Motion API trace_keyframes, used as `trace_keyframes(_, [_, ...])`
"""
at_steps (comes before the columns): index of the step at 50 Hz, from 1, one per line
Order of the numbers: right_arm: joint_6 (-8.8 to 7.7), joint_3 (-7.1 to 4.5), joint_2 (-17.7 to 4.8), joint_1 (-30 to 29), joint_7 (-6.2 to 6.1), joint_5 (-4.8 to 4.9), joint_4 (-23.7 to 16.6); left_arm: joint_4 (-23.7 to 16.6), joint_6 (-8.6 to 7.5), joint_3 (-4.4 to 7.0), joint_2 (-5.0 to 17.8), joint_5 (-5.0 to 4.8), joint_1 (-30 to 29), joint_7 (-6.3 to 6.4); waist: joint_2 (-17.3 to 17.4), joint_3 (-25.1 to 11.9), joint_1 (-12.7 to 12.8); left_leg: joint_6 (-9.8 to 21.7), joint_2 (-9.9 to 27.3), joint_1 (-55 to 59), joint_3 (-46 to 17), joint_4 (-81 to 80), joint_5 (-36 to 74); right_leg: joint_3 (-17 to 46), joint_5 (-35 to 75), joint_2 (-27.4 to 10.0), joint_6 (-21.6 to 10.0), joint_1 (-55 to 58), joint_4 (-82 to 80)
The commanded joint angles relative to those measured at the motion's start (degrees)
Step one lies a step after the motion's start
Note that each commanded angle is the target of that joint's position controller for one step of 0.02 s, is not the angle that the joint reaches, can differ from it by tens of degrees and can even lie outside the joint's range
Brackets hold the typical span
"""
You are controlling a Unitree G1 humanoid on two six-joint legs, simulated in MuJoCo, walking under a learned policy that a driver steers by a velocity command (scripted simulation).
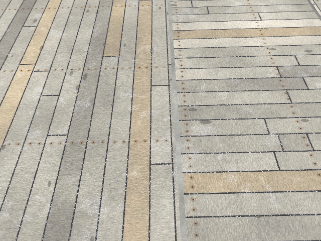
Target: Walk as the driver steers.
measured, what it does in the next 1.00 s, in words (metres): walks ahead: left foot, then right foot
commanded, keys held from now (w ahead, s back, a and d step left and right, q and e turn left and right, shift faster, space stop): w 0.74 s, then w+q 0.26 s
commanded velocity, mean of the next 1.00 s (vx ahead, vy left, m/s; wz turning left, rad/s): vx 0.50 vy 0.00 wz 0.06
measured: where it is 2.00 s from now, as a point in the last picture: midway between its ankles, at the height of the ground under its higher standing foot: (166, 153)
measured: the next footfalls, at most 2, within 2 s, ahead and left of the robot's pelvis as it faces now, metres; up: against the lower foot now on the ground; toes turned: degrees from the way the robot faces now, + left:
left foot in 0.22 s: +0.32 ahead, +0.16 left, +0.00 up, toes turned +3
right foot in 0.76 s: +0.62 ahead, -0.09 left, +0.00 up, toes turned -3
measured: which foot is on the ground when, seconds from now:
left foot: up 0.00-0.20, down 0.22-0.78, up 0.80-1.00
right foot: down 0.00-0.24, up 0.26-0.74, down 0.76-1.00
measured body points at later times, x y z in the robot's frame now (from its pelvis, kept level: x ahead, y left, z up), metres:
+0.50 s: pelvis +0.29 +0.07 +0.00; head +0.31 +0.07 +0.45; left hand +0.43 +0.34 -0.12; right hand +0.30 -0.20 -0.14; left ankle +0.28 +0.15 -0.75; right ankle +0.41 -0.11 -0.68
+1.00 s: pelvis +0.58 -0.01 +0.00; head +0.59 -0.02 +0.45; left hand +0.59 +0.26 -0.13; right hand +0.70 -0.28 -0.14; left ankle +0.62 +0.17 -0.67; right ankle +0.58 -0.09 -0.75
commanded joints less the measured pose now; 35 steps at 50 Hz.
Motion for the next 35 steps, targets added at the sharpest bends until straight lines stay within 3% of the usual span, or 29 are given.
trace_keyframes(1, [-0.66, 0.24, -1.55, -5.65, 0.65, 0.28, -3.85, -2.23, -0.61, 1.67, 9.36, -0.51, 0.34, 0.64, -5.19, 3.62, -0.13, -0.26, -1.59, 2.01, 1.99, -7.46, 6.38, 6.86, 9.71, -14.37, -7.59, -2.8, -6.7])
trace_keyframes(5, [-1.17, 0.78, -1.87, -11.26, 1.99, 0.67, -6.28, -0.15, 0.54, 1.96, 9.69, -0.84, 4.19, 0.8, -5.17, 5.61, 1.42, 0.89, -2.77, -0.26, 2.22, -12.94, 2.69, 6.92, 12.3, -17.26, -7.4, 5.41, -3.41])
trace_keyframes(7, [-1.55, 0.66, -2.85, -11.19, 2.61, 0.8, -7.0, 0.24, 1.12, 2.35, 10.37, -1.0, 4.12, 1.02, -5.98, 5.16, 0.29, 2.27, -3.52, 1.32, 2.44, -14.6, -1.45, 7.31, 17.32, -18.88, -6.64, 8.61, -0.62])
trace_keyframes(9, [-1.82, -0.39, -5.31, -5.5, 2.7, 0.68, -5.83, -0.2, 1.61, 2.66, 11.27, -1.09, 2.08, 1.14, -7.57, 1.25, -3.47, 4.09, -6.56, 11.15, 4.96, -15.66, -5.05, 6.15, 33.23, -18.3, -5.25, 9.54, 6.06])
trace_keyframes(10, [-1.82, -1.65, -7.42, 3.04, 2.44, 0.48, -3.22, -0.5, 1.88, 2.38, 10.62, -1.12, 0.91, 1.13, -7.26, -3.67, -7.79, 5.7, -8.21, 23.06, 6.25, -16.58, -3.81, 4.2, 39.89, -15.84, -3.85, 7.03, 15.46])
trace_keyframes(11, [-1.77, -2.98, -11.13, 14.1, 1.93, -0.18, -0.44, -1.71, 1.9, 1.54, 8.89, -0.49, 0.6, 1.15, -3.92, -11.77, -11.76, 8.83, -1.87, 41.13, -0.71, -13.86, -2.14, 1.92, 30.97, -12.73, -1.92, -3.4, 30.67])
trace_keyframes(12, [-1.33, -4.18, -16.21, 20.34, 1.68, -0.65, 1.09, -2.44, 0.74, -0.41, 2.31, -0.08, 7.01, 0.58, 9.8, -19.79, -9.52, 18.06, 12.34, 62.51, -27.55, -18.3, -12.72, 0.46, 2.1, -2.23, 2.49, -27.42, 53.56])
trace_keyframes(13, [-1.21, -2.6, -11.84, 20.3, 1.78, -0.12, 0.98, -1.76, -0.85, -0.14, 4.36, -0.81, 5.45, 0.15, 11.2, -22.47, -10.29, 18.95, 14.61, 64.2, -39.54, -25.54, -17.25, 9.19, -22.41, -0.86, 1.88, -35.0, 62.01])
trace_keyframes(14, [-1.33, -1.63, -8.88, 15.36, 1.62, 0.29, 0.34, -3.33, -1.79, 1.1, 8.77, -2.43, 0.18, -0.17, 8.47, -14.06, -9.74, 15.79, 12.59, 57.7, -31.11, -26.11, -18.58, 9.78, -20.03, -4.51, 0.79, -40.33, 65.33])
trace_keyframes(15, [-1.47, -0.93, -7.07, 11.62, 1.69, 0.0, -0.94, -4.04, -2.25, 1.23, 9.43, -1.97, -4.11, -0.01, 3.65, -7.85, -8.93, 12.8, 9.76, 47.83, -21.84, -25.89, -7.29, 8.48, -15.43, -7.8, 0.11, -38.25, 62.6])
trace_keyframes(16, [-1.44, -0.34, -5.23, 7.54, 2.01, -0.63, -1.04, -4.5, -1.85, 1.58, 8.24, -1.57, -5.9, 0.54, 0.81, -4.16, -6.14, 11.61, 7.23, 40.21, -16.92, -28.69, -7.19, 6.79, -10.71, -9.58, -0.07, -37.08, 58.86])
trace_keyframes(17, [-1.78, -0.14, -4.68, 5.57, 2.07, -1.2, -1.39, -4.32, -1.1, 1.85, 7.73, -1.64, -4.18, 0.88, 3.83, -3.41, -3.94, 12.1, 6.73, 34.51, -14.97, -30.94, -6.76, 7.42, -7.96, -11.45, 0.11, -33.19, 56.18])
trace_keyframes(19, [-2.12, 0.2, -3.62, 5.42, 2.21, -0.94, -1.0, -3.63, 0.54, 1.63, 5.35, -1.37, -2.33, 0.85, 3.35, -1.98, -2.52, 12.78, 5.31, 29.16, -11.68, -34.33, -6.56, 7.31, -6.47, -12.42, 0.88, -29.58, 53.01])
trace_keyframes(22, [-2.21, -0.43, -6.53, 8.08, 1.0, -0.85, 0.1, -5.48, 1.14, 1.9, 5.43, -0.47, -7.29, 1.21, 0.58, 0.77, -2.79, 13.15, 5.11, 29.09, -8.44, -37.19, -4.66, 6.8, 0.89, -12.92, 2.44, -34.69, 44.69])
trace_keyframes(23, [-2.2, -0.38, -6.46, 9.85, 0.69, -0.64, 0.66, -6.17, 1.0, 1.88, 5.44, -0.09, -9.42, 1.13, 0.8, 1.52, -3.55, 12.8, 4.7, 29.82, -6.79, -37.0, 0.43, 6.46, 3.49, -12.81, 2.86, -35.98, 41.51])
trace_keyframes(24, [-1.99, -0.61, -7.65, 9.89, 0.44, -0.71, 0.82, -6.91, 0.8, 1.57, 4.47, -0.23, -10.71, 0.89, 2.09, 1.61, -3.42, 12.62, 4.81, 30.24, -5.85, -37.22, 0.03, 6.41, 7.07, -12.73, 3.29, -36.03, 37.13])
trace_keyframes(27, [-1.78, -0.41, -7.07, 12.58, 0.02, -0.2, 1.71, -8.34, 0.46, 1.23, 4.08, -0.56, -16.92, 0.24, 0.92, 2.51, -5.43, 10.74, 2.53, 31.11, -1.81, -37.59, 0.01, 4.39, 14.76, -10.62, 3.35, -33.78, 27.28])
trace_keyframes(31, [-1.08, -0.7, -7.78, 16.73, -0.16, 0.4, 3.8, -10.56, 0.23, 0.57, 4.02, -1.07, -23.23, -0.82, 1.11, 4.51, -7.48, 10.42, 4.54, 36.63, -1.23, -36.25, -1.56, 3.62, 15.17, -8.95, 2.87, -33.51, 20.21])
trace_keyframes(33, [-0.48, -1.02, -8.19, 17.36, -0.34, 0.6, 4.52, -11.66, -0.1, 0.57, 4.83, -1.18, -24.57, -1.49, 1.45, 5.01, -7.14, 9.81, 6.51, 40.64, -1.73, -34.03, 0.37, 4.07, 11.91, -8.7, 1.6, -33.96, 18.09])
trace_keyframes(35, [0.11, -1.41, -8.98, 16.49, -0.53, 0.7, 4.57, -11.62, -0.44, 1.06, 6.46, -1.22, -22.33, -1.9, 2.49, 3.6, -5.17, 8.71, 7.58, 43.2, -1.88, -30.49, 7.34, 3.26, 7.6, -7.47, 0.07, -29.81, 16.71])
